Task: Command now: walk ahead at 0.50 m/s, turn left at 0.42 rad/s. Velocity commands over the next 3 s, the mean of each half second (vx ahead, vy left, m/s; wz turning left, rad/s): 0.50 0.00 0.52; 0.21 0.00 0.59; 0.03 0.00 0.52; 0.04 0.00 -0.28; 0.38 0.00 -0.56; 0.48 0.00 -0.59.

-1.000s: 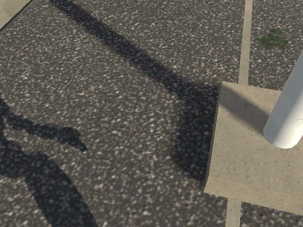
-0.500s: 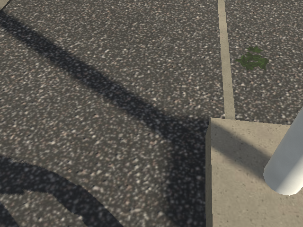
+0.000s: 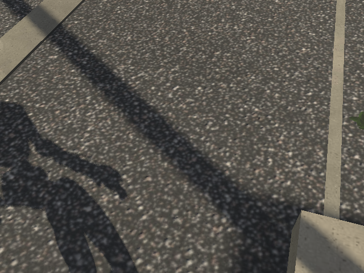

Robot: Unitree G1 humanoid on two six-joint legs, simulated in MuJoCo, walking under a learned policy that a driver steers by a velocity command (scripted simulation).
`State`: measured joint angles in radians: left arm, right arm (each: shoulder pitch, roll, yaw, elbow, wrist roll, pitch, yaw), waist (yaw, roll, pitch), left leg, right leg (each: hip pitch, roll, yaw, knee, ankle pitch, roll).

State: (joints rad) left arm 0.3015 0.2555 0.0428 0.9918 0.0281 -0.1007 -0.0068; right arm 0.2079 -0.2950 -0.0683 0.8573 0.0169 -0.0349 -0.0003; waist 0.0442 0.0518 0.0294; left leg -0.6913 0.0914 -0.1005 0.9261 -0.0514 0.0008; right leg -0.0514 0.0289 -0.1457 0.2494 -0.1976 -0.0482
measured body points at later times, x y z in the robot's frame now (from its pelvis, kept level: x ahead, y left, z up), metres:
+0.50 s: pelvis +0.27 +0.09 +0.00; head +0.30 +0.11 +0.45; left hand +0.37 +0.40 -0.10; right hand +0.42 -0.16 -0.11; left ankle +0.25 +0.15 -0.75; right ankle +0.42 -0.08 -0.67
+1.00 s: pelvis +0.46 +0.10 -0.01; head +0.50 +0.13 +0.44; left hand +0.42 +0.41 -0.12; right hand +0.75 -0.05 -0.10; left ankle +0.40 +0.23 -0.69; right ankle +0.58 +0.05 -0.75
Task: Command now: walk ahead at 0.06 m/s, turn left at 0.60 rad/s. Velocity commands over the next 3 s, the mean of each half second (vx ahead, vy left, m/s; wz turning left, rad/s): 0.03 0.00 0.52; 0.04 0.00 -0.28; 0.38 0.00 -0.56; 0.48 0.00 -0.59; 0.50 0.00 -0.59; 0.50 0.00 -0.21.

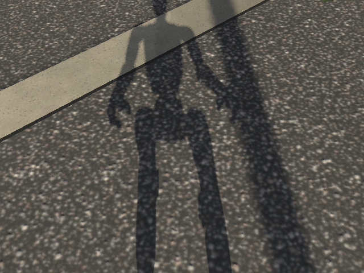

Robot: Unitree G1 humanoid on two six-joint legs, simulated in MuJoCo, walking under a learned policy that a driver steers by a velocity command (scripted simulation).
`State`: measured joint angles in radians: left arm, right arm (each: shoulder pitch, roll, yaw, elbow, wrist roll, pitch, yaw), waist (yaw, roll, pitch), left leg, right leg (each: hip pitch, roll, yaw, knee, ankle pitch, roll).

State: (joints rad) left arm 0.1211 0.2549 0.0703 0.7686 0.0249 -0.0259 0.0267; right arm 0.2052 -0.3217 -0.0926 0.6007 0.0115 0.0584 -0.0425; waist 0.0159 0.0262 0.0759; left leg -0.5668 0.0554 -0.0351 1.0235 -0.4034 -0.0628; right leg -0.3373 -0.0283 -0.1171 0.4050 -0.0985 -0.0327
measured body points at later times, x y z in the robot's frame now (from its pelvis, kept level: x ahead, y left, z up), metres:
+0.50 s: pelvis +0.03 +0.05 +0.00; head +0.06 +0.09 +0.45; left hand +0.11 +0.36 -0.12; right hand +0.27 -0.17 -0.06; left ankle +0.02 +0.14 -0.74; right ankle +0.09 -0.10 -0.69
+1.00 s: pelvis +0.05 +0.01 -0.01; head +0.08 +0.00 +0.44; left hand +0.19 +0.30 -0.10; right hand +0.20 -0.27 -0.11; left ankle +0.02 +0.14 -0.74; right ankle +0.05 -0.10 -0.71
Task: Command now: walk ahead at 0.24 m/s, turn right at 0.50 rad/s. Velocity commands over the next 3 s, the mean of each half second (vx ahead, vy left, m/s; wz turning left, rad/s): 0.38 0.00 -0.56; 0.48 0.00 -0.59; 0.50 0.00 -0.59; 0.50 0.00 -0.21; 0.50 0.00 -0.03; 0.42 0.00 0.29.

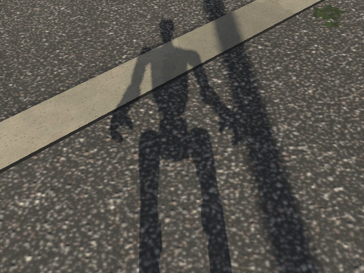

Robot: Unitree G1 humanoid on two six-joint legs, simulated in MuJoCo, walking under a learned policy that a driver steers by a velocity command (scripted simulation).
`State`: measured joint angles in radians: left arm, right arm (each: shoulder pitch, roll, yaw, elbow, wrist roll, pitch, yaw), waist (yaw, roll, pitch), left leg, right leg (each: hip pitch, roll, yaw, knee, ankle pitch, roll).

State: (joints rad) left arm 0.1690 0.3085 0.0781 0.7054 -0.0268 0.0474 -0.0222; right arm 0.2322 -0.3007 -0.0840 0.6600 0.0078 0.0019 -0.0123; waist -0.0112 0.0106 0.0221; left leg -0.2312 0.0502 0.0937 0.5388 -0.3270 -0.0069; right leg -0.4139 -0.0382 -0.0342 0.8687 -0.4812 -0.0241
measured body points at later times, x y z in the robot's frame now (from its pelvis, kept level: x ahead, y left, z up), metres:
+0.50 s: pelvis +0.20 -0.06 -0.01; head +0.23 -0.09 +0.44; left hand +0.24 +0.23 -0.11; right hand +0.41 -0.34 -0.06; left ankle +0.38 +0.02 -0.72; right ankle -0.01 -0.12 -0.73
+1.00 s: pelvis +0.44 -0.19 -0.01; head +0.46 -0.23 +0.44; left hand +0.76 -0.13 -0.08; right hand +0.29 -0.46 -0.14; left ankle +0.38 +0.02 -0.73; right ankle +0.50 -0.37 -0.72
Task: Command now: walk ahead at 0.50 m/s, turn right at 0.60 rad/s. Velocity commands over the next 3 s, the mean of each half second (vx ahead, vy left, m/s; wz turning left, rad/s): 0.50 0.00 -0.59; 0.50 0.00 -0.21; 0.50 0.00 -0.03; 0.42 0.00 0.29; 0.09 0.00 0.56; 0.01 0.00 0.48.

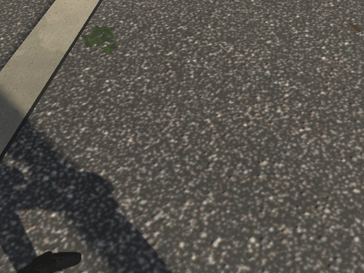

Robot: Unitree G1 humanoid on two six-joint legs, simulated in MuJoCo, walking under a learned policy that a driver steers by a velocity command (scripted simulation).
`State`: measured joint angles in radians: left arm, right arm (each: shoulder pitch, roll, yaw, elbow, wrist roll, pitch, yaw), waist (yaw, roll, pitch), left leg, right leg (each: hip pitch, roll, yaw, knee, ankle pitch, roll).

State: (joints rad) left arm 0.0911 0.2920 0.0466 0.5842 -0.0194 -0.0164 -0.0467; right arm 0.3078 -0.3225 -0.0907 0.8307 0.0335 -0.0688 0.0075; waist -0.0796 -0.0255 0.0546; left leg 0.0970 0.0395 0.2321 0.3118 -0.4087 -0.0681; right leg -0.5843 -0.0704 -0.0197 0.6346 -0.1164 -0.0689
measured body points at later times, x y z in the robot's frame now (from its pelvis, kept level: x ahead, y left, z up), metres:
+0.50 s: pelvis +0.30 -0.02 +0.01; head +0.32 -0.04 +0.46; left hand +0.42 +0.26 -0.09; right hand +0.46 -0.31 -0.06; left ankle +0.46 +0.06 -0.72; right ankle +0.15 -0.10 -0.72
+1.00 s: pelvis +0.55 -0.12 +0.01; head +0.58 -0.14 +0.46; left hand +0.87 -0.02 -0.05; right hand +0.41 -0.37 -0.12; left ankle +0.46 +0.06 -0.72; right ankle +0.63 -0.27 -0.72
